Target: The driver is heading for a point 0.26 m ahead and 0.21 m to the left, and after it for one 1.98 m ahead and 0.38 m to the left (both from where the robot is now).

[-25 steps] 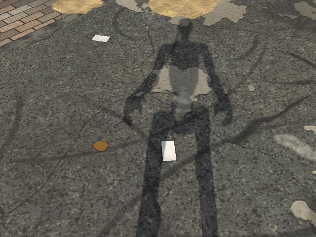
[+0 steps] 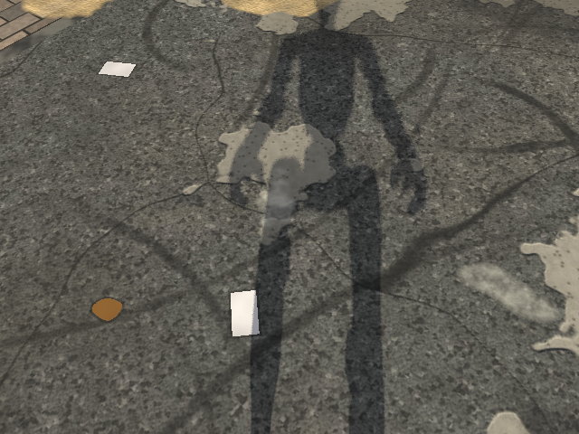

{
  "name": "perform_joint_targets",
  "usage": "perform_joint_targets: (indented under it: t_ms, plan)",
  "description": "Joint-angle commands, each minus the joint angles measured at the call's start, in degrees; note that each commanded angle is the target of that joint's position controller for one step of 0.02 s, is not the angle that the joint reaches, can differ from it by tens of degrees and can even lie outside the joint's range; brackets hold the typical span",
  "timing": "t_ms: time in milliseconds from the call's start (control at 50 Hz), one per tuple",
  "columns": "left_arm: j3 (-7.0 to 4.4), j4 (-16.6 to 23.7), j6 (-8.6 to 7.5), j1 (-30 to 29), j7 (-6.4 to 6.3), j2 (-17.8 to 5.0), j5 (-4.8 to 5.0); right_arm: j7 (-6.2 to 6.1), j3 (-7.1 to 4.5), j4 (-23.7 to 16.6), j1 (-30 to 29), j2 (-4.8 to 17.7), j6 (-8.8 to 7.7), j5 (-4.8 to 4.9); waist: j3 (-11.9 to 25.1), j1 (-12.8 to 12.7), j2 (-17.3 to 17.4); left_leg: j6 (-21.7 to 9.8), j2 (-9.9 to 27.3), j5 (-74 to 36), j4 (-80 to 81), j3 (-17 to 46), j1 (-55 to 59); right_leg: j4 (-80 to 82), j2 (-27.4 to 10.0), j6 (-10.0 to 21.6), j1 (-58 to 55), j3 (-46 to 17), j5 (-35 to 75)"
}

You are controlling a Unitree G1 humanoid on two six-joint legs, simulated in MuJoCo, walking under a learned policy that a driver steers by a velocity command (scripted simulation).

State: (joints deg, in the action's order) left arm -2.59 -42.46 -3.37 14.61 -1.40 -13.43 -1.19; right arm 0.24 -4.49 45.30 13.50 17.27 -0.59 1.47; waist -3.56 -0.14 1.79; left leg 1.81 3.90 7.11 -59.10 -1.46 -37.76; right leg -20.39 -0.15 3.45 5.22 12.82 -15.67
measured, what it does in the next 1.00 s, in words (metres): walks ahead, turning left: left foot, then right foot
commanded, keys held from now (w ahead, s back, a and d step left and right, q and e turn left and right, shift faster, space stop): q+shift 1.00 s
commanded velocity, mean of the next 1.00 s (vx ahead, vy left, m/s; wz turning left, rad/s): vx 0.05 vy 0.00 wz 0.90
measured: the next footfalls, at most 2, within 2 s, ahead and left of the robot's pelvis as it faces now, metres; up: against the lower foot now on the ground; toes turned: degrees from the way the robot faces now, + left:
left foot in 0.20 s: +0.21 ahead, +0.07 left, +0.00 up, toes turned +13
right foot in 0.62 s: +0.33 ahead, -0.11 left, +0.00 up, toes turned +44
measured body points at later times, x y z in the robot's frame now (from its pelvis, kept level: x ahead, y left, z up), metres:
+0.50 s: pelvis +0.14 -0.03 -0.01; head +0.18 +0.01 +0.44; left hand +0.25 +0.30 -0.09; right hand +0.39 -0.25 -0.08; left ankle +0.17 +0.06 -0.74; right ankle +0.28 -0.17 -0.70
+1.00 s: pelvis +0.20 -0.07 +0.00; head +0.22 -0.02 +0.44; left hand +0.04 +0.21 -0.11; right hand +0.52 -0.07 -0.09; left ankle +0.09 +0.03 -0.70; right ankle +0.30 -0.14 -0.74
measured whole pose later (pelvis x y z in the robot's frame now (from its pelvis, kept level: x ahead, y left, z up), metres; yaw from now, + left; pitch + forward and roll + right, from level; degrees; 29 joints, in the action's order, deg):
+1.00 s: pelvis +0.20 -0.07 +0.00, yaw +56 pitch +2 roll -2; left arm -4.5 -41.0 0.8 7.3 -1.0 -16.9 -0.6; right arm 0.5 -4.3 30.9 9.2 18.1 4.8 1.5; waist -5.2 -1.5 1.0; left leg 4.9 5.9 19.9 -50.1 -0.6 -28.1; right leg -23.1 -4.0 -0.4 12.7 11.4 -11.7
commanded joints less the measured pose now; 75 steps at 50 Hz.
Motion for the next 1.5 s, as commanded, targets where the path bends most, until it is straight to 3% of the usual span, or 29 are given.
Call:
perform_joint_targets:
  t_ms: [20,120,180,200,220,240,260,300,320,420,560,600,620,640,660,680,700,740,840,1000,1060,1080,1100,1120,1140,1160,1220,1360,1500]
  plan:
    - [-2.3,5.51,-0.15,-9.17,-2.15,-8.75,0.7,1.15,-0.3,-3.95,0.72,1.24,0.12,-0.44,2.39,2.26,-6.51,-0.57,0.56,-8.07,11.07,-1.57,6.42,6.18,-12.76,2.04,1.64,0.73,41.76]
    - [-3.37,5.19,2.93,-10.25,-2.07,-11.68,2.55,3.59,-1.42,-6.85,1.83,4.18,2.0,-0.28,4.51,2.91,-6.31,-3.91,-2.13,-2.15,17.07,-6.41,10.13,-3.17,-15.88,2.04,-6.06,2.88,56.97]
    - [-3.48,5.91,4.36,-12.69,-0.99,-11.16,3.59,2.58,-3.47,-7.13,9.63,8.01,2.76,0.29,8.02,6.89,-5.96,-8.4,-6.22,2.89,23.16,-7.64,20.76,-20.83,-14.64,0.81,-4.76,3.26,59.96]
    - [-3.18,6.21,4.15,-14.28,-0.25,-10.35,4.08,1.23,-4.71,-6.72,15.41,10.19,2.3,-0.08,8.6,11.25,-1.03,-11.91,-5.91,-9.76,32.93,-2.47,30.81,-35.01,-10.9,-2.02,3.23,2.58,45.56]
    - [-1.4,8.12,3.47,-12.05,0.82,-2.49,0.91,0.09,-4.95,-7.31,11.06,13.67,1.37,-0.24,5.61,3.31,15.22,-17.85,2.23,-40.9,30.04,15.66,37.82,-50.02,1.28,-5.32,20.61,-0.77,-15.08]
    - [-1.65,9.34,2.7,-7.54,1.26,-5.77,0.1,0.77,-5.1,-10.37,9.04,15.92,-0.01,-2.79,16.48,0.82,14.56,-31.07,11.98,-22.81,38.49,44.28,43.99,-65.24,9.64,-7.73,31.13,-15.07,-24.58]
    - [-2.29,8.88,1.31,-9.15,1.65,-9.95,1.2,1.37,-4.89,-12.83,4.71,15.01,-1.16,-2.28,16.78,1.63,6.09,-29.35,14.54,-10.87,43.48,45.55,42.77,-65.02,6.26,-6.1,33.7,-23.21,-21.08]
    - [-2.82,9.2,0.73,-14.02,1.2,-10.58,0.69,0.56,-3.51,-14.21,-1.25,9.69,-1.31,0.82,7.32,-1.23,-6.15,-22.38,9.7,-3.69,44.25,35.15,32.81,-55.28,2.34,-5.15,34.22,-22.87,-13.36]
    - [-3.05,9.27,1.14,-14.75,0.87,-10.64,-0.03,-0.28,-3.26,-14.85,-2.86,8.81,-0.9,1.09,7.02,-1.87,-6.76,-20.2,7.53,-5.27,43.38,31.2,29.11,-49.39,1.22,-5.41,31.29,-22.82,-11.27]
    - [-2.02,7.09,2.43,-14.66,0.95,-5.42,1.08,-2.68,-4.63,-15.8,-0.74,11.49,1.89,-0.56,10.62,-0.38,-0.01,-15.96,1.05,-12.04,40.0,25.55,25.97,-29.72,4.53,-8.75,22.82,-20.17,-5.34]
    - [-3.15,5.87,1.69,-14.57,1.2,-7.77,1.74,-2.23,-4.24,-17.59,-3.59,10.39,3.81,-0.36,10.37,1.83,9.15,-11.46,-1.21,0.85,36.65,31.73,24.39,-14.69,5.45,-7.66,16.43,-20.99,-0.41]
    - [-4.0,4.51,0.89,-11.06,1.5,-9.18,1.76,-2.05,-3.87,-18.46,-5.65,9.9,3.97,0.14,10.4,-0.02,10.09,-9.83,-2.44,1.25,33.41,33.41,23.67,-4.21,4.35,-6.2,10.82,-20.47,4.34]
    - [-4.68,3.78,0.79,-9.22,1.35,-10.81,1.46,-1.98,-3.29,-18.71,-5.23,8.46,3.98,0.31,11.09,-0.25,7.65,-7.89,-4.9,7.99,29.25,31.57,20.72,1.19,-0.02,-4.52,5.12,-22.31,8.38]
    - [-5.26,4.75,1.28,-10.2,1.01,-14.4,0.66,-1.79,-2.16,-18.02,0.1,4.65,4.1,-0.23,13.23,3.04,-4.77,-5.15,-11.18,25.44,16.01,22.94,14.45,2.8,-13.08,0.59,-1.41,-34.15,9.29]
    - [-5.18,5.14,1.64,-11.29,1.08,-15.85,-1.72,-1.5,-2.9,-20.02,-0.17,7.5,3.36,-0.29,8.76,4.53,-17.14,-2.54,-13.95,29.66,4.17,15.11,3.27,6.32,-20.31,8.33,2.5,-47.11,10.94]
    - [-4.9,6.33,1.38,-13.55,0.73,-13.34,-1.54,-1.13,-4.0,-19.19,0.23,12.29,2.82,-0.71,6.81,4.75,-15.43,-0.43,-8.19,25.78,-4.61,13.08,1.25,6.24,-22.35,10.72,4.56,-46.21,9.67]
    - [-4.02,7.12,1.58,-15.46,0.06,-10.15,-0.66,-0.99,-4.55,-17.55,0.09,14.02,3.05,-0.35,5.51,4.04,-10.93,0.69,-6.23,20.86,-7.42,11.95,1.4,4.97,-18.22,8.8,5.86,-38.08,6.76]
    - [-3.59,7.26,2.36,-15.44,-1.15,-9.7,0.66,-0.98,-3.85,-16.27,0.9,11.18,3.93,-0.51,4.37,3.01,-7.34,2.17,-5.05,15.04,-13.29,9.55,-0.2,3.82,-13.05,6.43,5.27,-28.99,7.34]
    - [-3.94,5.51,3.32,-7.43,-1.63,-12.16,-0.3,-0.62,-1.9,-19.66,-6.16,7.47,3.79,0.39,5.76,-2.74,-9.34,4.63,0.34,12.94,-5.7,3.69,-3.69,4.68,-14.75,9.39,-3.46,-20.44,16.45]
    - [-5.56,4.92,3.27,-8.97,0.99,-15.55,1.33,0.53,-1.73,-19.26,-6.04,6.45,5.06,0.0,7.95,-1.81,-11.32,1.83,0.91,12.81,14.12,-2.41,11.31,2.1,-18.26,7.15,-1.76,-8.54,21.96]
    - [-5.67,3.37,2.44,-7.73,1.7,-15.62,3.88,1.24,-2.05,-16.54,-0.69,6.18,5.07,0.62,9.3,1.48,-9.96,-3.15,-1.47,12.78,25.95,-4.6,24.9,2.26,-18.72,4.52,5.61,-8.9,-8.59]
    - [-4.84,3.05,2.34,-8.12,1.7,-12.95,3.79,1.06,-2.74,-12.52,6.71,7.17,4.59,1.05,9.7,4.2,-7.24,-5.43,-3.58,13.55,28.49,-5.5,35.8,-2.33,-16.4,2.51,13.87,-6.35,-17.18]
    - [-3.27,3.59,2.2,-10.19,2.21,-8.19,2.25,0.52,-3.94,-8.12,17.38,9.82,3.73,1.4,9.52,8.46,3.83,-9.5,0.91,20.65,34.14,4.27,48.05,-21.31,-10.86,-1.04,26.55,-0.54,-20.06]
    - [-2.09,8.72,1.03,-14.54,2.54,-4.82,0.82,0.29,-4.89,-9.1,19.43,18.15,1.76,0.37,7.06,8.43,18.99,-20.42,16.34,39.69,43.24,38.61,52.8,-43.47,-1.94,-4.77,50.63,-3.66,-24.63]
    - [-3.0,9.95,-0.84,-19.44,2.9,-9.32,3.09,0.7,-3.53,-11.22,14.84,13.86,-0.83,-0.8,5.15,9.52,9.71,-23.21,19.43,45.34,50.88,44.3,47.15,-48.16,-3.45,-3.09,55.34,-14.94,-17.41]
    - [-3.55,9.96,-1.91,-18.81,3.52,-11.42,4.38,0.52,-2.24,-11.26,10.43,11.29,-2.34,-1.09,1.02,6.43,9.81,-21.32,18.51,42.05,52.11,39.79,43.71,-46.89,-5.19,-1.66,55.42,-15.91,-10.19]
    - [-4.03,5.42,-2.89,-11.53,3.85,-12.23,1.46,-0.13,-0.27,-11.76,5.13,7.13,-3.22,-1.06,0.12,1.7,7.48,-15.39,10.96,24.86,50.67,23.88,38.23,-39.42,-7.28,-3.08,46.71,-15.18,5.61]
    - [-1.85,6.02,-2.15,-16.95,4.2,-7.71,2.36,-1.22,0.05,-7.56,12.38,7.43,-4.6,-1.05,-3.38,3.79,4.58,-12.96,7.57,8.71,55.35,11.43,35.1,-23.98,-3.98,-6.59,42.11,-12.4,24.0]
    - [-0.27,9.72,-3.74,-24.99,7.18,-6.8,3.22,-1.48,0.1,-2.63,16.45,7.76,-3.69,0.13,-8.0,5.15,4.7,-12.48,11.01,-3.26,55.3,7.07,42.79,-9.37,-2.5,-2.41,38.77,-10.68,21.73]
